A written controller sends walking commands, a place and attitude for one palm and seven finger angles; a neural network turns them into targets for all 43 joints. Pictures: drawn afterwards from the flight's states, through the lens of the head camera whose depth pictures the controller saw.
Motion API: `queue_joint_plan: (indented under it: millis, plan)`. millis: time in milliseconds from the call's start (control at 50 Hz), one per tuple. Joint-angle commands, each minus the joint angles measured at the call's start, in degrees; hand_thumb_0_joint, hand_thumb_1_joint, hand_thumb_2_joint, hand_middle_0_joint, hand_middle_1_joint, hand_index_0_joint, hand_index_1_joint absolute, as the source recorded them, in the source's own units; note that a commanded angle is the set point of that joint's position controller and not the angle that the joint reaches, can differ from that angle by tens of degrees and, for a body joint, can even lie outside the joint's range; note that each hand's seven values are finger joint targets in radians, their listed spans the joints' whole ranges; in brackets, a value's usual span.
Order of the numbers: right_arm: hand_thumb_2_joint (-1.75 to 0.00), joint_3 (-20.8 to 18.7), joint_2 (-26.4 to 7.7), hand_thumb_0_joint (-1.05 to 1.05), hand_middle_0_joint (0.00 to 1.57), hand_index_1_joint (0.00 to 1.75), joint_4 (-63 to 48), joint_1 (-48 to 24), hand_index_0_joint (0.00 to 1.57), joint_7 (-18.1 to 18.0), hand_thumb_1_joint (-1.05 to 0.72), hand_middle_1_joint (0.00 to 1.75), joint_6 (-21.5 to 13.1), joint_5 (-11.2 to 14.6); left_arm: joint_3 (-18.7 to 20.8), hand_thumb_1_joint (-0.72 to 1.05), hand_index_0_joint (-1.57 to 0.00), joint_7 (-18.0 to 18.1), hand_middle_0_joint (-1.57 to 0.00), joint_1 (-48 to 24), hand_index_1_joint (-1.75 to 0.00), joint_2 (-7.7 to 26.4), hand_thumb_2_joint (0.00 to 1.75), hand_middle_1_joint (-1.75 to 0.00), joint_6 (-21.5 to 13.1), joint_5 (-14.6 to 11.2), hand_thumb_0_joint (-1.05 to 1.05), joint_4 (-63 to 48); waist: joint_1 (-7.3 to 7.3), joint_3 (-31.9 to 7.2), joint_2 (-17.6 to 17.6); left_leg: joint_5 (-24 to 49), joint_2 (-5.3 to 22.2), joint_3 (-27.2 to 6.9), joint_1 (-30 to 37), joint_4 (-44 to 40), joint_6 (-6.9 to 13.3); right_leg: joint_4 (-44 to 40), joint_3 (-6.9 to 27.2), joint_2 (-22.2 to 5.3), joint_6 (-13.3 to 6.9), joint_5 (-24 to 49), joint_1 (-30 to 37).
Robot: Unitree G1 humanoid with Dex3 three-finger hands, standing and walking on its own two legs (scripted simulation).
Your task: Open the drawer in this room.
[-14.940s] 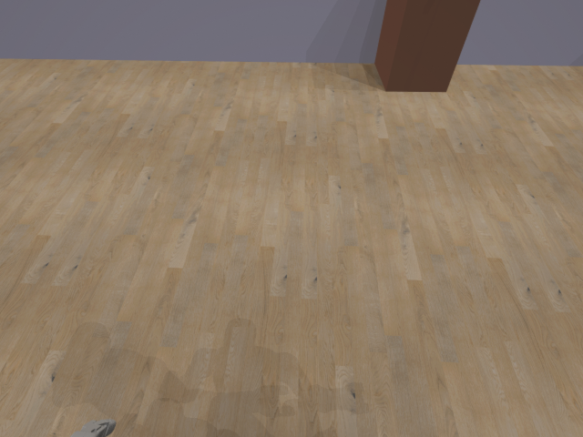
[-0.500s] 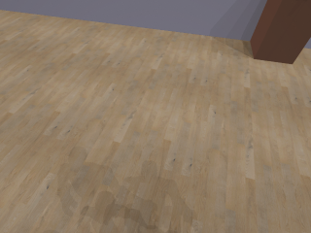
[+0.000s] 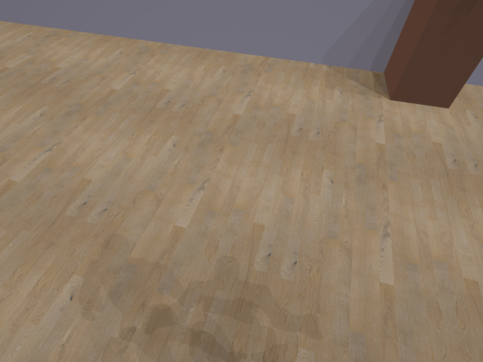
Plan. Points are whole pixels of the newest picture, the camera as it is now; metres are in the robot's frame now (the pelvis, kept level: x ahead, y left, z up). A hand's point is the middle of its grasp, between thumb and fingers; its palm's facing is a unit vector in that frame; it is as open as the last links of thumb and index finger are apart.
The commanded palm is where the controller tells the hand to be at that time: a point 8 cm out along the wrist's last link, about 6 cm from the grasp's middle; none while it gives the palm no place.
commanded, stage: stand and wait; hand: left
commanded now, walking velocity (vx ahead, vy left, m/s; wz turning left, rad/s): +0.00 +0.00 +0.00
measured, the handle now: out of the picture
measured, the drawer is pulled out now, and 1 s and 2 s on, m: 0.00 0.00 0.00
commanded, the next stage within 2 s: turn or walk to find it in 0.18 s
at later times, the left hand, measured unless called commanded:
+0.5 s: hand out of the picture +0.07 +0.20 -0.18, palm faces -0.11 -0.95 -0.28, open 7.4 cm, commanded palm none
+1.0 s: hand out of the picture +0.06 +0.21 -0.17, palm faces +0.00 -0.95 -0.30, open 7.4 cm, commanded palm none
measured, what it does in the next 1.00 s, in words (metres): stands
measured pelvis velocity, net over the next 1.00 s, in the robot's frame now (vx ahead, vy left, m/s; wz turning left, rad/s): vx -0.03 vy -0.01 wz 0.00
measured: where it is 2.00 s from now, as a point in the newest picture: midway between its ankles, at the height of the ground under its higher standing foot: outside the picture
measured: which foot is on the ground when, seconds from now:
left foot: down 0.00-1.00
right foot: down 0.00-1.00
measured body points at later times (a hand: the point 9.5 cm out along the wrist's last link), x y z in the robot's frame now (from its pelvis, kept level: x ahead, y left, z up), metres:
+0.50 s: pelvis +0.00 -0.01 -0.01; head +0.03 -0.02 +0.44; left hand +0.07 +0.25 -0.16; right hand +0.03 -0.28 -0.16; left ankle -0.04 +0.09 -0.75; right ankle -0.01 -0.13 -0.75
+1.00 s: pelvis -0.03 -0.01 -0.01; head -0.02 -0.01 +0.44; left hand +0.06 +0.26 -0.15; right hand -0.01 -0.29 -0.16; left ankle -0.04 +0.09 -0.75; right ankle -0.01 -0.13 -0.75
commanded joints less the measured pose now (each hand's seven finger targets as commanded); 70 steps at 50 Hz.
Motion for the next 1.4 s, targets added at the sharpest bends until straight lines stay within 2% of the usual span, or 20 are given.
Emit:
queue_joint_plan:
  millis: [0, 200, 280, 360, 440, 520, 580, 620, 640, 680, 700, 860, 940, 1100, 1140, 1180, 1220, 1260, 1320, 1380]
  plan:
    - [-0.9, -1.9, -11.5, 0.0, 0.2, 0.3, -3.2, -1.6, 0.2, -0.8, -0.9, 0.3, -1.3, 0.1, 1.6, 0.9, -0.2, 0.7, -0.2, -1.3, -0.3, 10.3, 0.9, -0.3, -1.1, -0.4, 0.0, -2.9, -0.21, -4.0, 2.4, 16.7, 9.7, -7.5, -1.3, -2.5, -1.3, -0.9, 6.8, -7.0, -2.0, 10.3, 3.2]
    - [-0.9, -2.3, -10.8, 0.0, 0.2, 0.3, -2.8, 0.0, 0.2, -1.4, -0.9, 0.3, -1.4, 0.2, 1.9, 0.9, -0.2, 1.1, -0.2, -0.8, -0.3, 9.6, 0.9, -0.3, -1.1, -0.5, 0.0, -3.5, -0.45, -5.3, 1.8, 22.5, 10.2, -5.9, 1.3, -1.1, -1.7, 0.6, 6.8, -6.5, -2.3, 16.1, 3.6]
    - [-0.9, -1.5, -3.1, 0.0, 0.2, 0.3, -2.1, 5.0, 0.2, -2.1, -0.9, 0.3, 0.1, -0.1, 1.1, 0.9, -0.2, 1.7, -0.2, 2.3, -0.3, 2.6, 0.9, -0.3, 0.8, -0.4, 0.0, -3.3, -1.12, -4.7, 1.8, 25.2, 11.1, -2.0, 2.0, 2.7, -2.6, 5.7, 6.1, -5.9, -0.9, 20.9, -0.3]
    - [-0.9, -2.7, -2.8, 0.0, 0.2, 0.3, -3.4, 6.3, 0.2, -2.5, -0.9, 0.3, 1.2, -0.3, 1.7, 0.9, -0.2, 1.6, -0.2, 3.5, -0.3, 1.8, 0.9, -0.3, 2.0, -0.1, 0.0, -5.2, -1.25, -3.0, 3.2, 23.6, 12.9, -1.1, 1.5, 5.7, -1.4, 11.9, 6.8, -4.2, -0.5, 17.0, -6.5]
    - [-0.9, -3.1, -2.0, 0.0, 0.2, 0.3, -3.9, 5.8, 0.2, -2.4, -0.9, 0.3, 1.1, -0.2, 1.5, 0.9, -0.2, 1.4, -0.2, 5.2, -0.3, 0.2, 0.9, -0.3, 2.0, 0.2, 0.0, -5.6, -0.51, -2.6, 3.0, 16.5, 13.2, -1.8, -3.4, 6.6, 0.3, 13.2, 8.1, -3.0, -0.6, 11.1, -6.8]
    - [-0.9, -3.6, 0.3, 0.0, 0.2, 0.3, -4.5, 6.7, 0.2, -2.4, -0.9, 0.3, 1.4, -0.1, 2.5, 0.9, -0.2, 1.6, -0.2, 7.4, -0.3, 1.8, 0.9, -0.3, 1.5, 0.2, 0.0, -6.0, -0.62, -3.9, -3.5, 6.8, 9.7, 2.5, -6.4, 13.4, -2.1, 11.3, 15.4, -7.5, -4.1, 20.7, -5.8]
    - [-0.9, -3.2, 3.7, 0.0, 0.2, 0.3, -4.0, 8.5, 0.2, -2.2, -0.9, 0.3, 2.1, 0.2, 3.0, 0.9, -0.2, 1.8, -0.2, 7.0, -0.3, 2.3, 0.9, -0.3, 1.5, 0.2, 0.0, -6.4, -1.0, -3.0, -8.6, -8.0, 6.1, 3.3, -10.2, 18.3, -3.2, 4.5, 21.9, -11.8, -8.0, 13.1, -7.9]
    - [-0.9, -2.9, 4.3, 0.0, 0.2, 0.3, -2.2, 10.4, 0.2, -1.8, -0.9, 0.3, 1.6, 0.2, 2.5, 0.9, -0.2, 1.9, -0.2, 5.3, -0.3, 1.3, 0.9, -0.3, 0.8, 0.0, 0.0, -6.2, -1.76, -3.4, -6.9, -8.5, 6.6, 1.1, -7.1, 14.4, -2.5, 2.4, 19.8, -10.1, -7.5, 4.5, -10.4]
    - [-0.9, -3.3, 1.5, 0.0, 0.2, 0.3, -1.6, 10.8, 0.2, -1.7, -0.9, 0.3, 0.9, 0.2, 2.6, 0.9, -0.2, 1.7, -0.2, 3.2, -0.3, 2.8, 0.9, -0.3, 0.2, -0.1, 0.0, -6.4, -2.28, -3.3, -3.8, -4.6, 7.7, -0.7, -4.5, 10.4, -1.7, 3.0, 17.0, -7.7, -6.2, 0.8, -11.5]
    - [-0.9, -3.9, -3.8, 0.0, 0.2, 0.3, -0.9, 7.7, 0.2, -1.5, -0.9, 0.3, -1.0, 0.0, 2.9, 0.9, -0.2, 1.3, -0.2, 1.0, -0.3, 4.5, 0.9, -0.3, -0.8, -0.2, 0.0, -6.2, -0.83, -3.0, 4.0, -0.1, 11.6, -5.8, -6.8, 2.7, 0.3, 5.9, 11.4, -3.5, -3.4, 1.1, -6.8]
    - [-0.9, -3.9, -4.5, 0.0, 0.2, 0.3, -0.8, 5.8, 0.2, -1.3, -0.9, 0.3, -1.5, 0.1, 2.8, 0.9, -0.2, 1.3, -0.2, 1.5, -0.3, 4.3, 0.9, -0.3, -1.1, -0.1, 0.0, -5.5, 0.21, -3.1, 4.8, 1.1, 12.1, -6.7, -9.0, 1.1, 0.7, 6.4, 9.6, -3.4, -2.7, 2.9, -3.3]
    - [-0.9, -2.4, 1.6, 0.0, 0.2, 0.3, -0.9, 7.5, 0.2, -0.6, -0.9, 0.3, 0.8, -0.3, 1.2, 0.9, -0.2, 2.0, -0.2, 4.4, -0.3, -0.7, 0.9, -0.3, 0.6, -0.3, 0.0, -3.6, 0.25, 0.6, 3.9, 0.2, 10.1, -7.7, -13.4, 1.7, -0.4, 6.4, 6.0, -5.6, -0.5, -0.4, -3.6]
    - [-0.9, -2.5, 1.1, 0.0, 0.2, 0.3, -2.6, 7.8, 0.2, -0.3, -0.9, 0.3, 1.9, -0.4, 1.4, 0.9, -0.2, 2.1, -0.2, 5.0, -0.3, -0.3, 0.9, -0.3, 1.1, -0.1, 0.0, -4.5, 0.12, 1.6, 2.6, 0.3, 9.4, -8.7, -16.1, 4.0, -0.4, 7.0, 5.5, -6.6, -0.2, -2.4, -5.0]
    - [-0.9, -3.6, 1.6, 0.0, 0.2, 0.3, -6.5, 8.8, 0.2, 0.1, -0.9, 0.3, 3.1, -0.3, 2.9, 0.9, -0.2, 2.2, -0.2, 5.4, -0.3, 2.8, 0.9, -0.3, 1.2, 0.2, 0.0, -7.5, -1.31, -2.8, -6.9, -1.6, 4.1, -4.2, -14.5, 19.0, -1.6, 3.1, 9.0, -15.5, -5.2, -5.1, -9.1]
    - [-0.9, -3.8, 1.6, 0.0, 0.2, 0.3, -7.1, 9.4, 0.2, 0.2, -0.9, 0.3, 3.4, -0.3, 3.0, 0.9, -0.2, 2.3, -0.2, 4.1, -0.3, 2.5, 0.9, -0.3, 1.3, 0.3, 0.0, -8.7, -2.01, -2.5, -6.2, -4.1, 4.4, -4.2, -13.5, 20.9, -1.6, 4.3, 7.7, -16.2, -5.7, -5.9, -11.9]
    - [-0.9, -3.9, 1.5, 0.0, 0.2, 0.3, -7.5, 9.6, 0.2, 0.4, -0.9, 0.3, 3.1, -0.5, 2.9, 0.9, -0.2, 2.2, -0.2, 3.6, -0.3, 1.2, 0.9, -0.3, 1.6, 0.3, 0.0, -9.3, -2.51, -1.9, -0.4, -0.5, 6.9, -9.9, -12.2, 14.2, -0.3, 10.4, 3.6, -12.0, -3.0, -9.7, -15.6]
    - [-0.9, -4.4, -2.7, 0.0, 0.2, 0.3, -7.8, 9.2, 0.2, -0.2, -0.9, 0.3, 1.9, -1.0, 1.9, 0.9, -0.2, 2.2, -0.2, 3.1, -0.3, -2.8, 0.9, -0.3, 2.1, -0.1, 0.0, -9.8, -2.89, 0.0, 15.1, 0.5, 16.6, -30.3, -13.7, -1.6, 4.5, 27.2, 0.1, -0.6, 1.6, -15.0, -18.6]
    - [-0.9, -4.4, -2.5, 0.0, 0.2, 0.3, -7.2, 8.8, 0.2, -1.5, -0.9, 0.3, 1.1, -0.7, 2.0, 0.9, -0.2, 2.2, -0.2, 4.5, -0.3, -2.5, 0.9, -0.3, 1.9, 0.2, 0.0, -9.1, -2.03, -2.7, 11.4, 11.2, 17.6, -29.4, -7.1, -0.3, 8.4, 36.9, 7.6, -1.0, 1.0, -21.1, -22.5]
    - [-0.9, -4.4, -1.7, 0.0, 0.2, 0.3, -6.9, 8.1, 0.2, -1.9, -0.9, 0.3, 1.2, -0.5, 1.9, 0.9, -0.2, 2.0, -0.2, 5.9, -0.3, -3.4, 0.9, -0.3, 1.6, 0.1, 0.0, -8.1, -1.41, -4.7, 8.2, 22.4, 14.8, -23.6, -3.2, 4.2, 9.7, 39.9, 8.0, -0.2, 2.1, -19.3, -23.4]
    - [-0.9, -4.9, -1.7, 0.0, 0.2, 0.3, -6.9, 8.6, 0.2, -2.0, -0.9, 0.3, 1.6, -0.5, 1.8, 0.9, -0.2, 2.1, -0.2, 5.2, -0.3, -4.6, 0.9, -0.3, 1.7, -0.2, 0.0, -8.9, -1.96, -4.6, 7.0, 24.1, 13.8, -23.3, -3.3, 5.0, 9.8, 36.0, 7.6, 0.5, 2.8, -18.9, -21.9]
